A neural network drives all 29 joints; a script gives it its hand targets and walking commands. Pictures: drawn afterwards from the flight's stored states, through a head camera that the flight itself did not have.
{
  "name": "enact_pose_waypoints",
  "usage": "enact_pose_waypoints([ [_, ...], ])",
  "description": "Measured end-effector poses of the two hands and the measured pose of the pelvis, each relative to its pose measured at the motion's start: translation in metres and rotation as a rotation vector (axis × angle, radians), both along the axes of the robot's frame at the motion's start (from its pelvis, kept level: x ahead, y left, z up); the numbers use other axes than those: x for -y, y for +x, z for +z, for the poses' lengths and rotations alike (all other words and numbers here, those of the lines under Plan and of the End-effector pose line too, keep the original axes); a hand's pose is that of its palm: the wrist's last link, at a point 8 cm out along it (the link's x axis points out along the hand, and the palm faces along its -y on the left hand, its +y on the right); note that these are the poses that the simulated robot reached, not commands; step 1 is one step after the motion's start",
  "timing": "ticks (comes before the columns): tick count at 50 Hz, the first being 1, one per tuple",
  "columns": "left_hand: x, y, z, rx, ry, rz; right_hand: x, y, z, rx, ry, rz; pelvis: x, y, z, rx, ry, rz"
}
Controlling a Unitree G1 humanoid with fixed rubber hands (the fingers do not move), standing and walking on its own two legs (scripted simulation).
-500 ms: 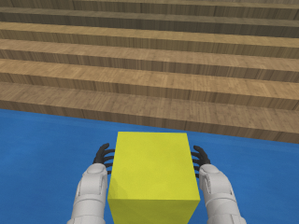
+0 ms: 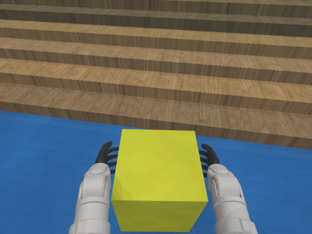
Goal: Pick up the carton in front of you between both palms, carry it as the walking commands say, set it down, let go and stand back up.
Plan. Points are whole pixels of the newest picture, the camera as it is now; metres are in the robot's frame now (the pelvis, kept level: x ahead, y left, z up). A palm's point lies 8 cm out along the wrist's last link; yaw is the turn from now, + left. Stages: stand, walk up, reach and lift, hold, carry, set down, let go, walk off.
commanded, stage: reach and lift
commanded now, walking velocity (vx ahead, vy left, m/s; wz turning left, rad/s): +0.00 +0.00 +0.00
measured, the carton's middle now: (156, 182) +0.30 +0.01 -0.05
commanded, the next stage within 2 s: hold in 0.30 s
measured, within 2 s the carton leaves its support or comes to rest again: neither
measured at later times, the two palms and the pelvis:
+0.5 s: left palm (98, 165) +0.29 +0.16 +0.06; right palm (214, 166) +0.28 -0.14 +0.06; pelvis +0.00 +0.01 +0.00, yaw +0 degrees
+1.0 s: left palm (99, 163) +0.29 +0.16 +0.06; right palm (214, 163) +0.29 -0.14 +0.05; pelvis +0.00 +0.00 +0.00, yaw +0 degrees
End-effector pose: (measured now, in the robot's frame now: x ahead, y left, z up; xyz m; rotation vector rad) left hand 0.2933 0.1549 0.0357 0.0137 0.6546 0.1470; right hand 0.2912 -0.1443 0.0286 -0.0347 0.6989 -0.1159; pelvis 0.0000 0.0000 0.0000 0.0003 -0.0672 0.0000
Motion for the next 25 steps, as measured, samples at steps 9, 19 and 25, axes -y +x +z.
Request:
enact_pose_waypoints([
  [9, -0.002, 0.002, 0.002, -0.007, 0.016, -0.014, -0.002, 0.003, 0.005, -0.003, -0.017, 0.009, -0.003, 0.01, 0.003, 0.01, -0.002, 0.01],
  [19, 0.002, -0.001, 0.006, -0.005, 0.021, -0.042, 0.002, -0.008, 0.008, 0.002, -0.021, -0.013, -0.006, 0.007, 0.004, 0.021, -0.001, -0.005],
  [25, -0.005, -0.007, 0.024, 0.05, 0.006, -0.008, -0.005, -0.007, 0.027, 0.058, -0.009, -0.002, -0.007, -0.001, 0.003, 0.036, 0.0, -0.008],
])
